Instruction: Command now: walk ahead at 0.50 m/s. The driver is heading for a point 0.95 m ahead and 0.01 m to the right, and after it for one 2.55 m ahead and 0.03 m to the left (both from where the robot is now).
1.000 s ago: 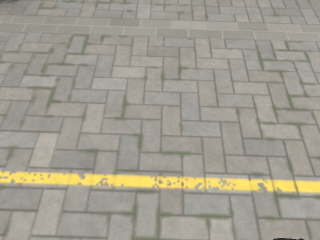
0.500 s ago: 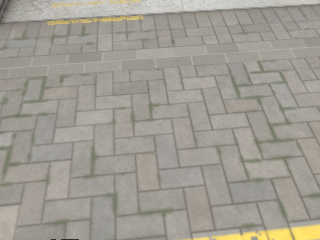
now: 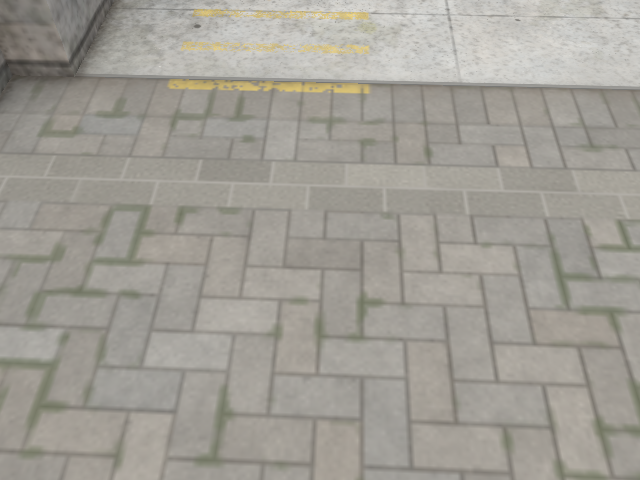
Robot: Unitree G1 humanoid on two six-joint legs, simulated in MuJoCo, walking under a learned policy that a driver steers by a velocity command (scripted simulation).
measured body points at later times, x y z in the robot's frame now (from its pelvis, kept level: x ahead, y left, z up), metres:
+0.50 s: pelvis +0.28 +0.04 +0.01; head +0.30 +0.05 +0.46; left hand +0.47 +0.29 -0.11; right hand +0.26 -0.22 -0.13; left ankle +0.19 +0.13 -0.74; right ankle +0.48 -0.13 -0.69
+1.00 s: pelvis +0.57 -0.01 +0.01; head +0.59 -0.02 +0.46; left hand +0.57 +0.25 -0.13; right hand +0.74 -0.27 -0.11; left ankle +0.76 +0.17 -0.68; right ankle +0.52 -0.10 -0.74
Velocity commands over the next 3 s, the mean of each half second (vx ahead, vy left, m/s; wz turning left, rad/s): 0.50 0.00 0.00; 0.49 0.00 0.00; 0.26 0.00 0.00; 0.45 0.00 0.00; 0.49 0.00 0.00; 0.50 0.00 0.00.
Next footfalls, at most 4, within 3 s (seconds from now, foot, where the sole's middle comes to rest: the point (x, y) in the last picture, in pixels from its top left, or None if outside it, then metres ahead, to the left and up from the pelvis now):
0.08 left None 0.23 0.13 -0.78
0.64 right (407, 452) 0.56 -0.10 -0.78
1.14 left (310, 329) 0.84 0.12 -0.78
1.58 right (409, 346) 0.81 -0.11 -0.78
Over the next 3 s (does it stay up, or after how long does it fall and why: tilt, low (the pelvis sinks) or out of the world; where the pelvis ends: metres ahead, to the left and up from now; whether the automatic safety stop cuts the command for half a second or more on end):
stays up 1.50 0.01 0.00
